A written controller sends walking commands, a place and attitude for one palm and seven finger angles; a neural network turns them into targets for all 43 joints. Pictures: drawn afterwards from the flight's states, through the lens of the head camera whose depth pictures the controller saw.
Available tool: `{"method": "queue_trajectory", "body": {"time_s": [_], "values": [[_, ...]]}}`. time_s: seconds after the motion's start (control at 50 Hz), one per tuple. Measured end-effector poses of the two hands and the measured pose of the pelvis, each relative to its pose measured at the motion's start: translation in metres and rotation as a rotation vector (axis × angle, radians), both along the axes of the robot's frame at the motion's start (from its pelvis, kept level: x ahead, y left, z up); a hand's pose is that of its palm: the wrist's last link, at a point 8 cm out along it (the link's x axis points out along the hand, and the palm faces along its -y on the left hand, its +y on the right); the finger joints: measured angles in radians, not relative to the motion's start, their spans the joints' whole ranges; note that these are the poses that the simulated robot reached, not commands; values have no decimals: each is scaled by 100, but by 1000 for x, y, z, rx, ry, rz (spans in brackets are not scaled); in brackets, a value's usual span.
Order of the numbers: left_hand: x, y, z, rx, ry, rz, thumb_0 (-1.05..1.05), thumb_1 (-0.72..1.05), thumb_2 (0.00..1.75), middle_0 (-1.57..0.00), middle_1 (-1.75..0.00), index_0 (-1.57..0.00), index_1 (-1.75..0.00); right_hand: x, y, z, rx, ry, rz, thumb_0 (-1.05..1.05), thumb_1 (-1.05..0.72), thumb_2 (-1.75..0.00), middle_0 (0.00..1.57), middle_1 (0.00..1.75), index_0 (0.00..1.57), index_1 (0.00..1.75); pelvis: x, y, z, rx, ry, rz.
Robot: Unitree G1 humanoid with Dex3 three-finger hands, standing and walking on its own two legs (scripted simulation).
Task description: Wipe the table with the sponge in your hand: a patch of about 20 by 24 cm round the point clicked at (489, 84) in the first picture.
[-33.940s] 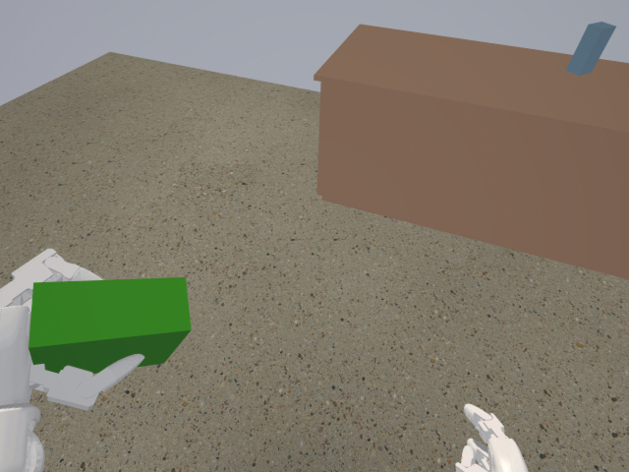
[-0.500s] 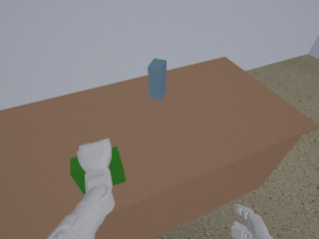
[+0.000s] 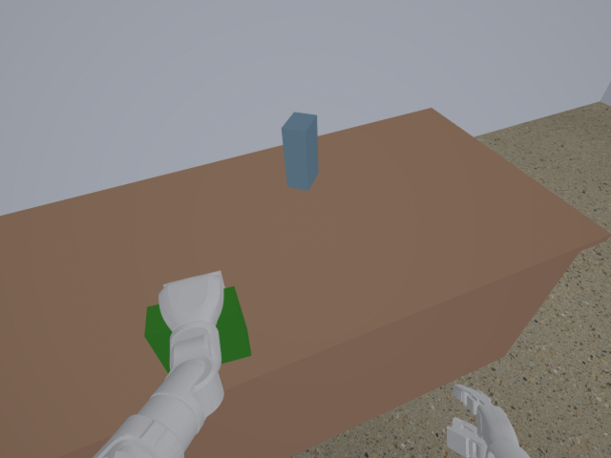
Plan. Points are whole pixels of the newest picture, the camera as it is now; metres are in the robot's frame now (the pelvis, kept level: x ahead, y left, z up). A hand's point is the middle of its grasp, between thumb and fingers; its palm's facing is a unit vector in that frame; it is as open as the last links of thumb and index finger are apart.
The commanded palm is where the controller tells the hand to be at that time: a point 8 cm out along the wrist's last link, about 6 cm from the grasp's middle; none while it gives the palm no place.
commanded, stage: slide across to the third lane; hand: left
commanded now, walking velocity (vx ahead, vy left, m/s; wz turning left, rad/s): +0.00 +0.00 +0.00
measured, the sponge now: (204, 339) +0.30 +0.21 -0.05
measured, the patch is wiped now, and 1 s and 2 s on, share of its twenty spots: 0.80 0.80 1.00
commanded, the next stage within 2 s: wipe forward along the third lane in 0.38 s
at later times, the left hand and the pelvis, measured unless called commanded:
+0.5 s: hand (239, 306) +0.34 +0.15 -0.01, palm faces -0.09 -0.03 -1.00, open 9.7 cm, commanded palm +0.32 +0.14 +0.04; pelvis -0.01 -0.02 +0.00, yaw -1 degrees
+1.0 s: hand (235, 284) +0.38 +0.17 -0.01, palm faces -0.09 -0.02 -1.00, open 9.7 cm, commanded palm +0.36 +0.17 +0.02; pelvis -0.01 -0.01 +0.00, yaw -2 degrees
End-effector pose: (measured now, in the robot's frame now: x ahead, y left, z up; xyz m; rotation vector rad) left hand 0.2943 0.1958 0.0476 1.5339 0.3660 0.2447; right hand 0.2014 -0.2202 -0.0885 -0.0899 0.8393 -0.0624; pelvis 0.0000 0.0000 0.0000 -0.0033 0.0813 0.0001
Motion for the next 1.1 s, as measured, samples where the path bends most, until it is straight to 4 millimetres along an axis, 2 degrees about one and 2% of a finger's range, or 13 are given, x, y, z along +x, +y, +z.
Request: {"method": "queue_trajectory", "body": {"time_s": [0.22,0.4,0.58,0.76,1.1], "values": [[16,-35,2,1,-8,-44,0,-48,111,-75,-139,-75,-142,-19,-2,-12,34,46,-9,1,-91,-90,20,30,20,30,-5,-8,0,7,6,-4],[25,-47,0,0,10,-21,0,-49,111,-75,-139,-76,-142,-31,-16,-13,21,74,-39,1,-91,-90,20,30,20,30,-6,-15,2,9,13,-12],[37,-51,0,-5,22,-19,-1,-49,111,-76,-138,-77,-141,-37,-31,-15,-8,93,-67,1,-91,-90,20,30,20,30,-5,-18,2,10,31,-15],[52,-48,-1,-2,22,-3,-1,-50,111,-77,-137,-77,-140,-49,-34,-20,-22,124,-85,1,-91,-90,20,30,20,30,-5,-18,0,10,58,-20],[80,-28,-2,5,19,16,0,-50,111,-77,-137,-78,-140,-98,-39,-35,-57,229,-151,1,-91,-90,20,30,20,30,-9,-8,-6,0,120,-33]]}}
